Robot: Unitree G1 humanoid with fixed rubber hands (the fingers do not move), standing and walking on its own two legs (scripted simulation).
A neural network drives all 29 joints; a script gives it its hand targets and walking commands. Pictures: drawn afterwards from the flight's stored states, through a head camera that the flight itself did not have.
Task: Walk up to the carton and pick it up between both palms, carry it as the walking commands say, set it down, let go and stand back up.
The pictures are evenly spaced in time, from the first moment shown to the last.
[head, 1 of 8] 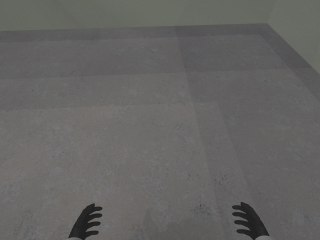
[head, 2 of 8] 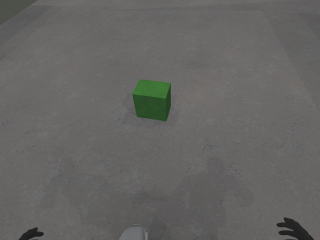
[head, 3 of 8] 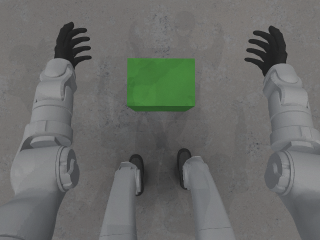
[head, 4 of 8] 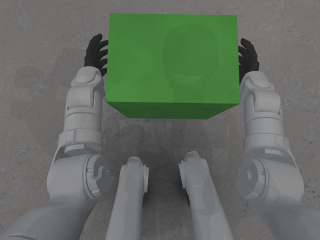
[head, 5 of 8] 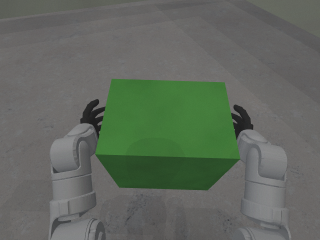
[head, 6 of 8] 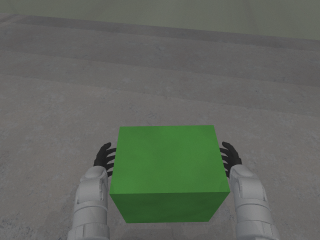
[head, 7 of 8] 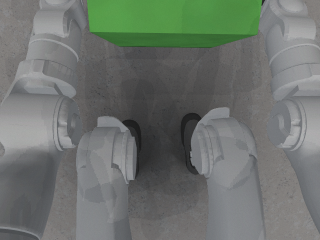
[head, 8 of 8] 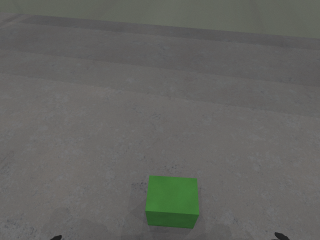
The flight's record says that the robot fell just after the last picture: no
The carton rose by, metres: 0.69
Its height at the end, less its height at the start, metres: +0.00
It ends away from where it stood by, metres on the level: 0.64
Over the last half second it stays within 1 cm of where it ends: yes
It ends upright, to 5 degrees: yes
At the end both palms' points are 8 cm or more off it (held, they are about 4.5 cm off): yes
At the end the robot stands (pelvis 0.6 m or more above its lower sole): yes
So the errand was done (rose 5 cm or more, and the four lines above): yes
